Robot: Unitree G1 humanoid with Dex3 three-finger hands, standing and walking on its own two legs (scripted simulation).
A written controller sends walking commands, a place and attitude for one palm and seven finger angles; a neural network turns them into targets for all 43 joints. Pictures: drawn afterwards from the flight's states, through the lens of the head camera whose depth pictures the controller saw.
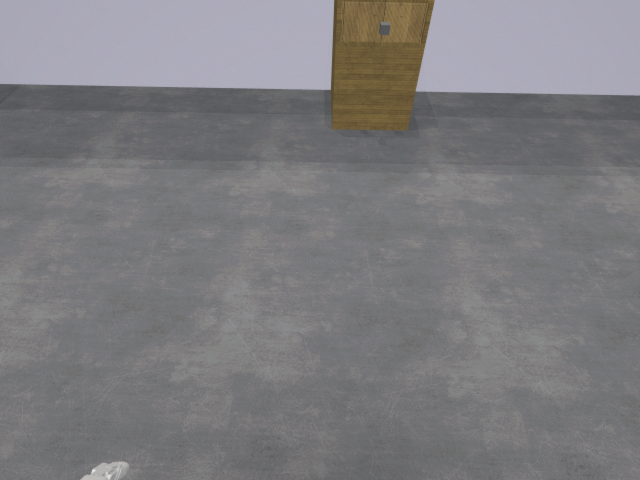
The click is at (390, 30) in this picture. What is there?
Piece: drawer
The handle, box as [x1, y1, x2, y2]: [379, 22, 389, 34]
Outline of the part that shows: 380,22 380,34 388,34 389,22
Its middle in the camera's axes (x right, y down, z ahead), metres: +0.29 -0.98 +1.79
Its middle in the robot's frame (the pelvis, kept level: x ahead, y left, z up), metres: +1.99 -0.20 -0.20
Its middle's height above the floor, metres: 0.57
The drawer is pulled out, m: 0.00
